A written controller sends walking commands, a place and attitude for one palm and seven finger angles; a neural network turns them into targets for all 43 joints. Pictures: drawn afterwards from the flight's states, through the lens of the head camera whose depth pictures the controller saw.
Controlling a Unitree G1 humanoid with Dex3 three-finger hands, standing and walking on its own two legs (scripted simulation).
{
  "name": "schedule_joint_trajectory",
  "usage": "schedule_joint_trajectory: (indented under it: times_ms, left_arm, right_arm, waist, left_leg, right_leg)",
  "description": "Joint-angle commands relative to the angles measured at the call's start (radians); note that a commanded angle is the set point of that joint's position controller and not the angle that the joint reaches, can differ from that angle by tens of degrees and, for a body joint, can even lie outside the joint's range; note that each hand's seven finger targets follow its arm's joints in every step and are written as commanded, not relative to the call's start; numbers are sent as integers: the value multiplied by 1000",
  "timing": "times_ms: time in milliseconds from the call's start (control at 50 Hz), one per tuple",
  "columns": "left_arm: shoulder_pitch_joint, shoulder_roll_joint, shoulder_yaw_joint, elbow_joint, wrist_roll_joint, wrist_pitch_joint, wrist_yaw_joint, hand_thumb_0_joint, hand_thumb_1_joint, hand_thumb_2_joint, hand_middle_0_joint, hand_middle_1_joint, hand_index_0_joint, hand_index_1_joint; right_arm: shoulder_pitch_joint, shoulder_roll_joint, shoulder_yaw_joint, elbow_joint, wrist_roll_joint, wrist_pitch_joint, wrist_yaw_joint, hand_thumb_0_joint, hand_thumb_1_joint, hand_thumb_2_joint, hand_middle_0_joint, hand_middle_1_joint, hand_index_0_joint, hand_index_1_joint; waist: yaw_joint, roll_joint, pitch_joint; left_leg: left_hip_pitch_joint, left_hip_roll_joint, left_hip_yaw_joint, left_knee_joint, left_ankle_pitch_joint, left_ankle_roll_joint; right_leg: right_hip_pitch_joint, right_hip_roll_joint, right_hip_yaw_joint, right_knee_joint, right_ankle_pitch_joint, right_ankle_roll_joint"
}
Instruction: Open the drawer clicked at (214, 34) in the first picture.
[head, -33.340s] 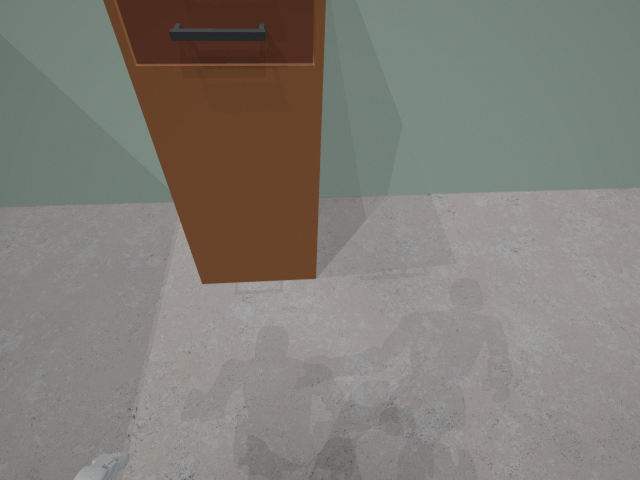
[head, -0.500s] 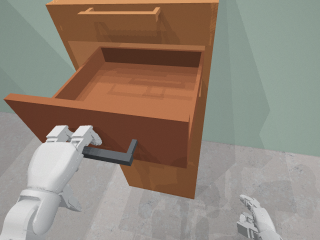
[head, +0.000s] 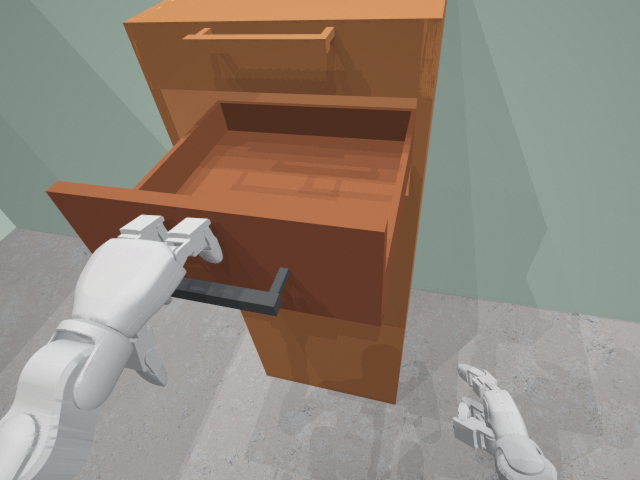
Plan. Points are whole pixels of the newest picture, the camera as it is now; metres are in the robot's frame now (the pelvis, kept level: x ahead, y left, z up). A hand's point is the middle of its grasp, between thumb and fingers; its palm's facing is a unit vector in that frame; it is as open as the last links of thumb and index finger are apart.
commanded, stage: lift the hand off the handle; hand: left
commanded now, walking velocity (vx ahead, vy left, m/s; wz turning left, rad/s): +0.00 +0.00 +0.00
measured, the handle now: (205, 278) +0.27 +0.18 +0.15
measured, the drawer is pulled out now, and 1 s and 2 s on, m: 0.26 0.26 0.26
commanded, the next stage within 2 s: draw the hand back to the body in 0.92 s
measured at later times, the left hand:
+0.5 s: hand (152, 263) +0.24 +0.20 +0.22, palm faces +0.15 -0.02 -0.99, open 13.2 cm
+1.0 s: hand (141, 189) +0.28 +0.21 +0.27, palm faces +0.24 -0.03 -0.97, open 13.9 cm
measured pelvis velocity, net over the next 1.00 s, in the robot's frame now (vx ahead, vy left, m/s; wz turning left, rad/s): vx -0.01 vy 0.00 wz -0.02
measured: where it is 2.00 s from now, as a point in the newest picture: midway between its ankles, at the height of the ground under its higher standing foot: outside the picture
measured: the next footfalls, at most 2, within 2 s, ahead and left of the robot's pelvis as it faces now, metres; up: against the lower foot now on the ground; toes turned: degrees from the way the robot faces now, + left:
none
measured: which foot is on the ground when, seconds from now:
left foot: down 0.00-1.00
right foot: down 0.00-1.00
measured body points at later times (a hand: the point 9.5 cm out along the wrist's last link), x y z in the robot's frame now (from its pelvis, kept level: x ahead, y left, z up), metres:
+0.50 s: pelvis -0.01 -0.01 +0.00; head -0.02 -0.07 +0.45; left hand +0.22 +0.20 +0.27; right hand +0.24 -0.20 -0.09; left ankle +0.03 +0.12 -0.74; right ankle +0.02 -0.12 -0.74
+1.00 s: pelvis -0.01 +0.00 +0.00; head -0.01 -0.06 +0.44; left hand +0.26 +0.21 +0.33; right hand +0.23 -0.20 -0.09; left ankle +0.03 +0.12 -0.74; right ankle +0.02 -0.12 -0.74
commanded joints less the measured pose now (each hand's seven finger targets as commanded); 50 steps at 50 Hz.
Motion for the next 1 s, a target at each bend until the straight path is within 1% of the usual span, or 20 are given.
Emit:
schedule_joint_trajectory:
  times_ms: [0,40,80,140,180,240,300,340,400,440,480,540,680,740,760,840,880,940,960,980]
  left_arm:
    - [-309,154,162,-237,-11,-15,63,0,-500,300,-300,-1200,-300,-1200]
    - [-333,217,223,-229,-34,1,57,0,-500,300,-300,-1200,-300,-1200]
    - [-351,194,193,-200,-23,4,46,0,-500,300,-300,-1200,-300,-1200]
    - [-396,289,275,-296,-47,-10,44,0,-500,300,-300,-1200,-300,-1200]
    - [-393,230,224,-249,-47,-14,36,0,-500,300,-300,-1200,-300,-1200]
    - [-427,305,299,-247,-87,-12,25,0,-500,300,-300,-1200,-300,-1200]
    - [-451,293,286,-154,-94,0,3,0,-500,300,-300,-1200,-300,-1200]
    - [-499,374,356,-196,-117,-7,-7,0,-500,300,-300,-1200,-300,-1200]
    - [-538,344,325,-198,-124,-22,-23,0,-500,300,-300,-1200,-300,-1200]
    - [-555,418,394,-234,-151,-32,-23,0,-500,300,-300,-1200,-300,-1200]
    - [-581,348,325,-185,-150,-36,-35,0,-500,300,-300,-1200,-300,-1200]
    - [-609,408,380,-127,-171,-12,-45,0,-500,300,-300,-1200,-300,-1200]
    - [-645,292,248,-9,-148,79,-126,0,-500,300,-300,-1200,-300,-1200]
    - [-593,388,339,-36,-157,97,-148,0,-500,300,-300,-1200,-300,-1200]
    - [-621,364,313,-81,-149,102,-162,0,-500,300,-300,-1200,-300,-1200]
    - [-638,469,399,-86,-158,110,-168,0,-500,300,-300,-1200,-300,-1200]
    - [-658,396,336,-76,-152,118,-182,0,-500,300,-300,-1200,-300,-1200]
    - [-661,461,381,-67,-173,122,-186,0,-500,300,-300,-1200,-300,-1200]
    - [-691,450,372,-82,-162,123,-195,0,-500,300,-300,-1200,-300,-1200]
    - [-665,420,351,-37,-164,128,-199,0,-500,300,-300,-1200,-300,-1200]
  right_arm:
    - [-195,-87,-37,-163,1,-59,3,0,-900,-900,200,300,200,300]
    - [-217,-93,-36,-168,17,-71,3,0,-900,-900,200,300,200,300]
    - [-196,-91,-37,-161,8,-65,5,0,-900,-900,200,300,200,300]
    - [-223,-101,-39,-176,19,-81,4,0,-900,-900,200,300,200,300]
    - [-195,-91,-38,-166,10,-82,4,0,-900,-900,200,300,200,300]
    - [-215,-106,-39,-167,25,-96,2,0,-900,-900,200,300,200,300]
    - [-188,-111,-38,-154,20,-87,3,0,-900,-900,200,300,200,300]
    - [-213,-118,-37,-163,27,-100,1,0,-900,-900,200,300,200,300]
    - [-193,-111,-35,-164,21,-96,3,0,-900,-900,200,300,200,300]
    - [-205,-115,-37,-166,30,-114,3,0,-900,-900,200,300,200,300]
    - [-189,-105,-32,-161,22,-108,3,0,-900,-900,200,300,200,300]
    - [-197,-125,-36,-153,35,-117,4,0,-900,-900,200,300,200,300]
    - [-208,-129,-29,-170,39,-69,37,0,-900,-900,200,300,200,300]
    - [-225,-143,-30,-186,48,-53,44,0,-900,-900,200,300,200,300]
    - [-242,-134,-17,-210,39,-44,51,0,-900,-900,200,300,200,300]
    - [-226,-149,-26,-204,46,-33,42,0,-900,-900,200,300,200,300]
    - [-224,-130,-18,-212,40,-30,44,0,-900,-900,200,300,200,300]
    - [-207,-151,-30,-201,49,-39,34,0,-900,-900,200,300,200,300]
    - [-210,-141,-18,-217,40,-40,38,0,-900,-900,200,300,200,300]
    - [-204,-136,-21,-203,43,-37,35,0,-900,-900,200,300,200,300]
  waist:
    - [-23,-20,-173]
    - [-21,0,-165]
    - [-19,-40,-182]
    - [-13,-4,-237]
    - [-18,-46,-230]
    - [-18,-32,-210]
    - [-21,-84,-176]
    - [-13,-44,-203]
    - [-15,-40,-234]
    - [-11,-4,-254]
    - [-20,-36,-232]
    - [-22,-49,-200]
    - [-14,-96,-210]
    - [2,-92,-236]
    - [15,-78,-273]
    - [7,-71,-269]
    - [0,-78,-265]
    - [-3,-45,-255]
    - [10,-50,-294]
    - [-6,-78,-249]
  left_leg:
    - [30,-20,-9,-94,78,4]
    - [13,-14,-13,-103,27,1]
    - [21,-24,-5,-98,53,6]
    - [37,-21,-13,-87,60,4]
    - [50,-30,-4,-87,79,8]
    - [36,-23,-11,-82,53,4]
    - [19,-29,-3,-84,46,7]
    - [22,-23,-12,-78,43,4]
    - [45,-35,-2,-71,75,6]
    - [48,-28,-11,-63,68,1]
    - [49,-36,-2,-68,67,5]
    - [21,-24,-13,-69,38,-2]
    - [-35,-24,1,-79,49,2]
    - [-62,-16,1,-59,56,1]
    - [-67,-28,0,-56,65,5]
    - [-61,-14,1,-42,68,5]
    - [-59,-23,2,-40,79,9]
    - [-54,-14,-4,-34,79,4]
    - [-58,-28,-10,-28,94,6]
    - [-60,-21,-3,-31,87,7]
  right_leg:
    - [19,47,22,-89,11,-9]
    - [31,48,33,-88,-13,-11]
    - [30,44,31,-93,-16,-9]
    - [62,38,45,-87,8,-10]
    - [43,37,37,-97,3,-7]
    - [37,33,46,-103,0,-5]
    - [14,29,40,-118,-22,4]
    - [31,27,53,-109,-13,-1]
    - [29,24,42,-111,2,4]
    - [37,25,53,-105,3,-2]
    - [11,26,40,-115,-17,3]
    - [2,24,51,-120,-18,2]
    - [11,22,45,-79,-6,-2]
    - [39,15,65,-54,27,-2]
    - [62,10,68,-42,20,-6]
    - [36,15,66,-35,27,-4]
    - [19,17,56,-30,15,-5]
    - [6,16,62,-36,33,-7]
    - [30,13,66,-25,30,-12]
    - [-2,17,55,-29,23,-6]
